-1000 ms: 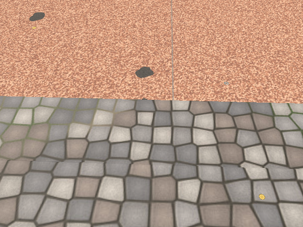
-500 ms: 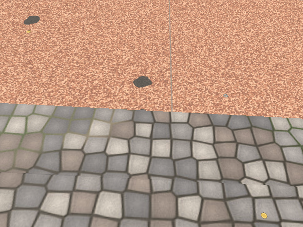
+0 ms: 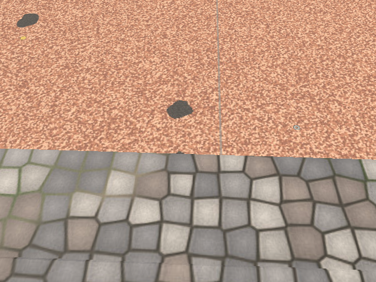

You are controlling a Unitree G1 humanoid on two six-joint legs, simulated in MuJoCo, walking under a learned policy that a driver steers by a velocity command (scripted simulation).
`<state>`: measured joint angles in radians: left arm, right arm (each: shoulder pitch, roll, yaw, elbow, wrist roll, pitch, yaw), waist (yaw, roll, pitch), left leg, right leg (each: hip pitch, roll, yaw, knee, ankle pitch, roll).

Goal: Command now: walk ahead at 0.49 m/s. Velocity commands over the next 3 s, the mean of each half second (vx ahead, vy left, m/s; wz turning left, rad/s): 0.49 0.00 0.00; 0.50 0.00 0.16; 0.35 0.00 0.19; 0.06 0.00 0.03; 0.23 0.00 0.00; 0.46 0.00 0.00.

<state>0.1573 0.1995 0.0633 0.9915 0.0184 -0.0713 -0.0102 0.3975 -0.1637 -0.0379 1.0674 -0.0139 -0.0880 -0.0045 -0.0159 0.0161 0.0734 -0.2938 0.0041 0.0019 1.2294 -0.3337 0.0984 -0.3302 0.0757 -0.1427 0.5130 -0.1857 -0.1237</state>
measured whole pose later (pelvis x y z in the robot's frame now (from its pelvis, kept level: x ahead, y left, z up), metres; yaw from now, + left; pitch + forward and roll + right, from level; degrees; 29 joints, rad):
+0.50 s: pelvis +0.28 +0.04 +0.00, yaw -1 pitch +0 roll +0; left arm 0.44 0.17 0.03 1.08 0.00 -0.08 0.01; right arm 0.05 -0.18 -0.05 0.90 -0.03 -0.08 0.01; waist 0.04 -0.01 0.08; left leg -0.42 -0.03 0.11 0.55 -0.14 0.11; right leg -0.12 0.03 -0.04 0.94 -0.44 -0.08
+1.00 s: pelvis +0.56 +0.01 -0.01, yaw +6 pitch +1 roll +3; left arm -0.04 0.20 0.04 0.85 0.02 -0.06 -0.03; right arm 0.49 -0.18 -0.05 1.04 -0.03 -0.09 -0.02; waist -0.12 -0.04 0.05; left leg 0.07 -0.10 -0.03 0.36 -0.45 0.05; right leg -0.48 -0.06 0.02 0.46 0.05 -0.02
